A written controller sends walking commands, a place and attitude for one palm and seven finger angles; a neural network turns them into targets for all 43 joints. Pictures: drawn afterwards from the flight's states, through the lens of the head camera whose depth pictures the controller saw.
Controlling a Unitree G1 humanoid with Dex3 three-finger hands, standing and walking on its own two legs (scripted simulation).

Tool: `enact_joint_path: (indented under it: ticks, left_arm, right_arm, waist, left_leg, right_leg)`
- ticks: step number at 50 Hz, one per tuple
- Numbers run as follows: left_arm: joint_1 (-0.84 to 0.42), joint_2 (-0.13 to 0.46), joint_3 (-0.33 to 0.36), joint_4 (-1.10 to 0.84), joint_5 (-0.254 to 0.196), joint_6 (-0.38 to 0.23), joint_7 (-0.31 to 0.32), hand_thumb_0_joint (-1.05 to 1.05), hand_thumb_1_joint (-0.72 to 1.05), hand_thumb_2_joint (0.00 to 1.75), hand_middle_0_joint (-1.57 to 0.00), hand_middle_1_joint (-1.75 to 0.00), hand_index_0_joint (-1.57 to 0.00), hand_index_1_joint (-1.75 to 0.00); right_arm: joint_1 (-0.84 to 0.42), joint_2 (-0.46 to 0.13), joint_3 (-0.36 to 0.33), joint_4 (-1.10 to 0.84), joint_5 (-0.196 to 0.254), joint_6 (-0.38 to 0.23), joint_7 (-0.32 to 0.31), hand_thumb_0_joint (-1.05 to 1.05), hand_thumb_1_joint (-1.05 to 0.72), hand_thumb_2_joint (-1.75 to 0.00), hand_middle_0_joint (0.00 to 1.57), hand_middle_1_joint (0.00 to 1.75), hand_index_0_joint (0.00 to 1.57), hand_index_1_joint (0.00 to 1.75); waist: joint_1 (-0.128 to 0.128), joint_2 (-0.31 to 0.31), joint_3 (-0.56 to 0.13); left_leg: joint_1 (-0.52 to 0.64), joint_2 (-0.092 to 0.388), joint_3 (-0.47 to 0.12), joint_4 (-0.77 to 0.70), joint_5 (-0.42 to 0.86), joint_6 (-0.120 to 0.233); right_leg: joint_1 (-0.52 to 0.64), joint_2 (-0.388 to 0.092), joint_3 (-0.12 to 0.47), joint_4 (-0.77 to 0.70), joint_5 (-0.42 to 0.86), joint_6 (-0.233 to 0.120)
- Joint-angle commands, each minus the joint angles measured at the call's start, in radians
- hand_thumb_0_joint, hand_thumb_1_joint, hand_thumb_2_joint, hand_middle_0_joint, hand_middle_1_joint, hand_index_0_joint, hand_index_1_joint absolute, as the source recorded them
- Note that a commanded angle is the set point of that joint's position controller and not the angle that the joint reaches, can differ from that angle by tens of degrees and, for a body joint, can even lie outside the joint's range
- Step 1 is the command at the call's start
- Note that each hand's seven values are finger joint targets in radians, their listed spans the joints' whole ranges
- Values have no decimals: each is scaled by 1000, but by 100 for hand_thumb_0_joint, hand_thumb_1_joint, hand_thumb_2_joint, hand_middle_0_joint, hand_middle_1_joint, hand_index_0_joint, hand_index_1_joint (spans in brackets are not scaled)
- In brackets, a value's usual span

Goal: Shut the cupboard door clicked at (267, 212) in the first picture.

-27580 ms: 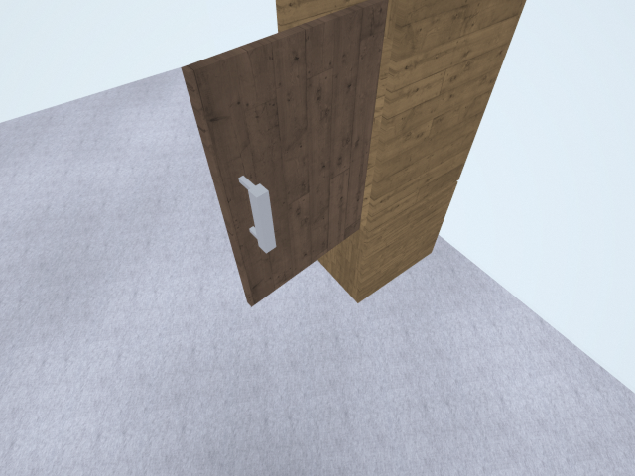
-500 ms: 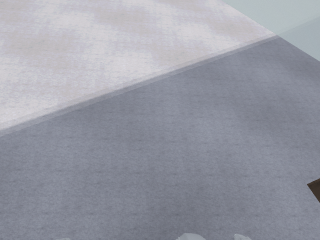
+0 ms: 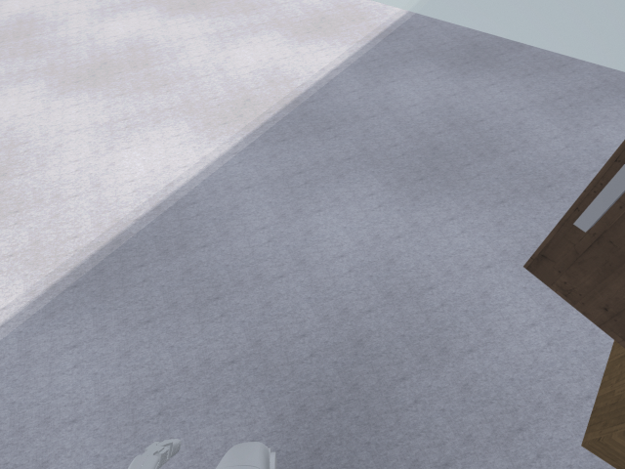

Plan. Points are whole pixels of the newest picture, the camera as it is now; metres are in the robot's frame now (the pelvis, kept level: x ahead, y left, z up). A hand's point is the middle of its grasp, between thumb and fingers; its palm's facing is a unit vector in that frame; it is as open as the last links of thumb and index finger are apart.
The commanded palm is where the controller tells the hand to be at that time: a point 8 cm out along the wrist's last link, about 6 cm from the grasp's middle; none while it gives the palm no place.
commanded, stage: turn to face it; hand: left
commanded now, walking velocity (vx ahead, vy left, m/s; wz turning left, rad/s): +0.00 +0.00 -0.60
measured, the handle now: (614, 192) +0.54 -0.49 -0.02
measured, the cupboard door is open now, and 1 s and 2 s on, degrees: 73 73 73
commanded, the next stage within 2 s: take the last steps up to it in 1.46 s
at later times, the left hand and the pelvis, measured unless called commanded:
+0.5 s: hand (160, 444) +0.17 +0.25 -0.16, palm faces -0.25 -0.95 -0.20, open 7.4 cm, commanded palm none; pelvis +0.03 +0.06 +0.01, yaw -18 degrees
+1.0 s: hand (245, 412) +0.21 +0.12 -0.15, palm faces -0.56 -0.79 -0.24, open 7.4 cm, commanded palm none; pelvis +0.02 +0.01 +0.00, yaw -35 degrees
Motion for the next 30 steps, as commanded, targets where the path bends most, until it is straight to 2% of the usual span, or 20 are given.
enact_joint_path:
  ticks: [1, 4, 7, 9, 10, 11, 12, 13, 14, 15, 17, 18, 20, 24, 28, 30]
  left_arm:
    - [26, 223, 70, -59, 2, -35, 18, 0, 90, 90, -20, -30, -20, -30]
    - [61, 232, 76, -47, 4, -31, 15, 0, 90, 90, -20, -30, -20, -30]
    - [41, 240, 85, -51, 9, -25, 15, 0, 90, 90, -20, -30, -20, -30]
    - [6, 235, 86, -53, 5, -19, 13, 0, 90, 90, -20, -30, -20, -30]
    - [-12, 221, 84, -55, -1, -15, 13, 0, 90, 90, -20, -30, -20, -30]
    - [-5, 172, 74, -65, -9, -10, 11, 0, 90, 90, -20, -30, -20, -30]
    - [32, 119, 62, -80, -19, -8, 0, 0, 90, 90, -20, -30, -20, -30]
    - [4, 150, 63, -82, -7, -7, -1, 0, 90, 90, -20, -30, -20, -30]
    - [3, 161, 70, -74, 1, -6, -7, 0, 90, 90, -20, -30, -20, -30]
    - [18, 159, 79, -53, 7, -2, -12, 0, 90, 90, -20, -30, -20, -30]
    - [13, 152, 75, -42, 3, 2, -24, 0, 90, 90, -20, -30, -20, -30]
    - [16, 141, 72, -39, 2, 5, -27, 0, 90, 90, -20, -30, -20, -30]
    - [3, 128, 69, -41, -1, 9, -30, 0, 90, 90, -20, -30, -20, -30]
    - [-33, 117, 67, -53, -1, 17, -34, 0, 90, 90, -20, -30, -20, -30]
    - [-81, 110, 60, -68, 0, 19, -35, 0, 90, 90, -20, -30, -20, -30]
    - [-95, 104, 55, -73, 2, 14, -35, 0, 90, 90, -20, -30, -20, -30]
  right_arm:
    - [-15, -56, -19, -97, 3, -36, -6, 0, -90, -90, 20, 30, 20, 30]
    - [-57, -49, -16, -119, 6, -39, -10, 0, -90, -90, 20, 30, 20, 30]
    - [-49, -42, -16, -130, 13, -49, -14, 0, -90, -90, 20, 30, 20, 30]
    - [0, -44, -15, -116, 17, -57, -20, 0, -90, -90, 20, 30, 20, 30]
    - [43, -54, -16, -101, 18, -64, -23, 0, -90, -90, 20, 30, 20, 30]
    - [73, -108, -26, -94, 14, -73, -25, 0, -90, -90, 20, 30, 20, 30]
    - [89, -211, -42, -104, -2, -80, -28, 0, -90, -90, 20, 30, 20, 30]
    - [101, -223, -40, -110, -7, -72, -33, 0, -90, -90, 20, 30, 20, 30]
    - [65, -182, -29, -118, -13, -72, -35, 0, -90, -90, 20, 30, 20, 30]
    - [18, -151, -20, -127, -15, -77, -39, 0, -90, -90, 20, 30, 20, 30]
    - [-6, -127, -11, -139, -13, -78, -41, 0, -90, -90, 20, 30, 20, 30]
    - [3, -122, -12, -133, -12, -78, -42, 0, -90, -90, 20, 30, 20, 30]
    - [49, -118, -14, -116, -8, -79, -42, 0, -90, -90, 20, 30, 20, 30]
    - [78, -116, -19, -94, -7, -77, -36, 0, -90, -90, 20, 30, 20, 30]
    - [83, -127, -26, -76, -12, -73, -29, 0, -90, -90, 20, 30, 20, 30]
    - [88, -134, -32, -66, -14, -71, -24, 0, -90, -90, 20, 30, 20, 30]
  waist:
    - [30, -159, -147]
    - [50, -172, -150]
    - [43, -207, -157]
    - [14, -222, -158]
    - [-11, -196, -168]
    - [-21, -42, -183]
    - [-16, 268, -198]
    - [-32, 235, -176]
    - [-11, 152, -150]
    - [14, 184, -136]
    - [23, 121, -111]
    - [21, 118, -122]
    - [8, 117, -144]
    - [-1, 124, -122]
    - [-8, 146, -86]
    - [-16, 154, -87]
  left_leg:
    - [-52, -14, -29, -98, 28, -17]
    - [-35, -37, -27, -191, 6, -16]
    - [43, -53, -30, -341, -19, -4]
    - [162, -73, -29, -506, 61, 6]
    - [293, -71, -32, -645, 171, 10]
    - [420, 47, -145, -791, 196, 39]
    - [519, 310, -387, -845, 339, 140]
    - [444, 399, -412, -828, 452, 224]
    - [379, 363, -344, -822, 511, 242]
    - [373, 313, -279, -805, 611, 224]
    - [391, 260, -145, -761, 734, 209]
    - [431, 235, -94, -746, 769, 199]
    - [485, 225, -53, -734, 788, 191]
    - [480, 244, -4, -755, 710, 196]
    - [438, 273, 33, -762, 636, 203]
    - [432, 276, 58, -738, 649, 199]
  right_leg:
    - [158, -222, 240, -162, 447, -151]
    - [161, -222, 302, -153, 443, -168]
    - [130, -222, 345, -128, 435, -168]
    - [56, -192, 355, -84, 429, -130]
    - [-26, -160, 346, -42, 367, -88]
    - [-155, -62, 269, 56, 169, -31]
    - [-324, 66, 106, 282, -254, 35]
    - [-313, 27, 67, 485, -361, 48]
    - [-297, -1, 78, 584, -314, 56]
    - [-315, -9, 71, 645, -266, 70]
    - [-324, -32, 41, 676, -218, 83]
    - [-329, -32, 28, 670, -192, 89]
    - [-338, -35, 9, 655, -152, 94]
    - [-329, -54, -14, 598, -119, 95]
    - [-281, -69, -42, 465, -130, 86]
    - [-226, -57, -72, 360, -139, 74]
